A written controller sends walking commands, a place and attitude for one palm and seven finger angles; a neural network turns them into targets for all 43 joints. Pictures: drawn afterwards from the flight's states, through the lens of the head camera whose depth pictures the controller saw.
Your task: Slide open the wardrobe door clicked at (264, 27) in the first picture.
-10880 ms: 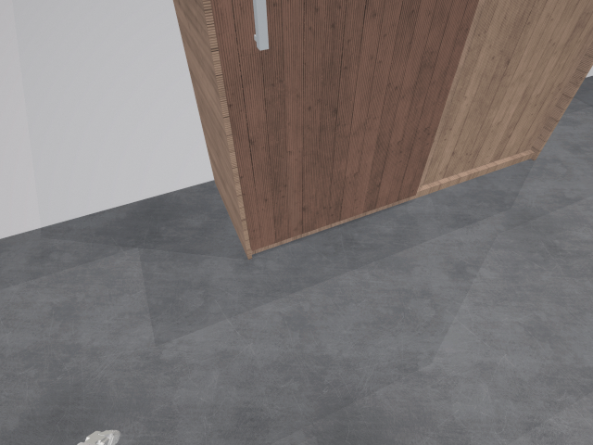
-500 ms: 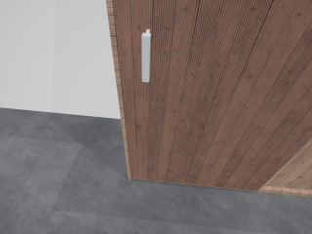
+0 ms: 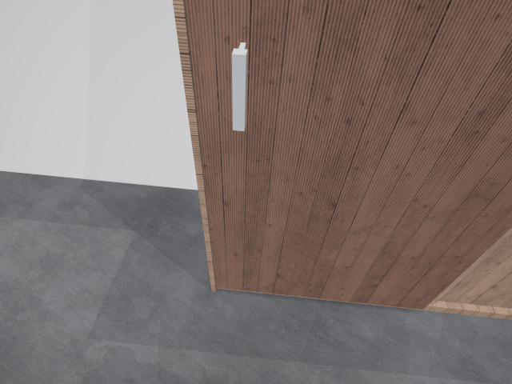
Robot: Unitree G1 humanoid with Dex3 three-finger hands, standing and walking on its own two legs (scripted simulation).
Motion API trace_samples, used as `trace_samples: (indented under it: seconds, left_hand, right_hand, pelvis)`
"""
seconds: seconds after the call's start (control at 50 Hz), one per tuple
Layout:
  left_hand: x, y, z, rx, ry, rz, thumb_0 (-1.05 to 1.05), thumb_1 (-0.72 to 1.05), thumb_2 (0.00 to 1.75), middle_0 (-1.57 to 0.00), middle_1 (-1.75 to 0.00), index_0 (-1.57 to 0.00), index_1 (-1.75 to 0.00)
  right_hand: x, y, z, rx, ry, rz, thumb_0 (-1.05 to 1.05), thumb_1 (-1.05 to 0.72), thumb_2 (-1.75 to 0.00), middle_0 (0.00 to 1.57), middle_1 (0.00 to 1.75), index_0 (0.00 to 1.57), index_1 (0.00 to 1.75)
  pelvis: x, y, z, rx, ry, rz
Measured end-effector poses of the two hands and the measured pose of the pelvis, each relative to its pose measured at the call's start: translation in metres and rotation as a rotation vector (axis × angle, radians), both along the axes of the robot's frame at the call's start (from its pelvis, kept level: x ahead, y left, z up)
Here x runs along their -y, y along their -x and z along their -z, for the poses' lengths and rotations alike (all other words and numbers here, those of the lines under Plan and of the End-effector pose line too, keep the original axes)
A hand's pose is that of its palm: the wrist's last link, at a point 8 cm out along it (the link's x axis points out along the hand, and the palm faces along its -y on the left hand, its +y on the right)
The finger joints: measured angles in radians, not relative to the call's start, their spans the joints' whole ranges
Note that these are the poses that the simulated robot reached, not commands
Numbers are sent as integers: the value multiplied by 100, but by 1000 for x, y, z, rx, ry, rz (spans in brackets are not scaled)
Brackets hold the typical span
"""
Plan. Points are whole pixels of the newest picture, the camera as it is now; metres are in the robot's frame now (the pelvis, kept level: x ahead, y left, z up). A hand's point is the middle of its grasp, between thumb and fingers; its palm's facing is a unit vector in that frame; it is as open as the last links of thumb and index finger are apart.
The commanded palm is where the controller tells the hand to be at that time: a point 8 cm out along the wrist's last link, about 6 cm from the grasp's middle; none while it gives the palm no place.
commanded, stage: look again from close up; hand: left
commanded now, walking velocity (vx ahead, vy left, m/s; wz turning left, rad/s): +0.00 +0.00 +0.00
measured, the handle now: (241, 87) +0.58 +0.07 +0.18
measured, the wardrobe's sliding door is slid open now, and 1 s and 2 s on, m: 0.00 0.00 0.00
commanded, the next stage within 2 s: none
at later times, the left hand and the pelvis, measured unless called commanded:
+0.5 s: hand out of the picture +0.00 +0.17 -0.18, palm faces +0.01 -0.98 -0.19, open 7.3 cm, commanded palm none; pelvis +0.01 +0.00 +0.00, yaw +0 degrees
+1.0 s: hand out of the picture +0.02 +0.18 -0.18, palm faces +0.00 -0.98 -0.19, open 7.3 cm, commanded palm none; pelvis +0.02 +0.00 +0.00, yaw -1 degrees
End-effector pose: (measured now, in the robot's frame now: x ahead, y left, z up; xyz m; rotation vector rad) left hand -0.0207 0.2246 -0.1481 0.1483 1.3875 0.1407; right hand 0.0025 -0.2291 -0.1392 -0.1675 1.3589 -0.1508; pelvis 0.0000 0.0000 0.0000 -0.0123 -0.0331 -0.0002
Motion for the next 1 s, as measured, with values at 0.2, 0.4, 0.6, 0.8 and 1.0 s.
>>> trace_samples:
  seconds: [0.2, 0.4, 0.6, 0.8, 1.0]
  left_hand:
    - [2, -2, 0, -1, 2, -2, 0, 91, 90, -20, -29, -20, -30]
    - [3, -12, -1, 14, 1, 0, 0, 91, 90, -20, -29, -20, -30]
    - [2, -18, -2, 11, -1, 5, 0, 91, 90, -20, -29, -20, -30]
    - [1, -26, -2, 11, -2, 11, 0, 91, 90, -20, -29, -20, -30]
    - [0, -32, -3, 12, -3, 13, 0, 91, 90, -20, -29, -20, -30]
  right_hand:
    - [0, -6, 0, 10, -1, 1, 0, -91, -90, 20, 30, 20, 30]
    - [0, -13, 0, 15, -3, -4, 0, -91, -90, 20, 30, 20, 30]
    - [0, -17, 0, 11, -2, -1, 0, -91, -90, 20, 30, 20, 30]
    - [1, -21, -1, 8, 1, 3, 0, -91, -90, 20, 30, 20, 30]
    - [-1, -26, -1, 5, -1, 3, 0, -91, -90, 20, 30, 20, 30]
  pelvis:
    - [1, -3, 0, 1, -1, 3]
    - [1, -7, -1, -3, -3, 1]
    - [1, -11, -1, -4, -4, 5]
    - [1, -17, -2, -4, -5, 9]
    - [0, -21, -2, -7, -7, 11]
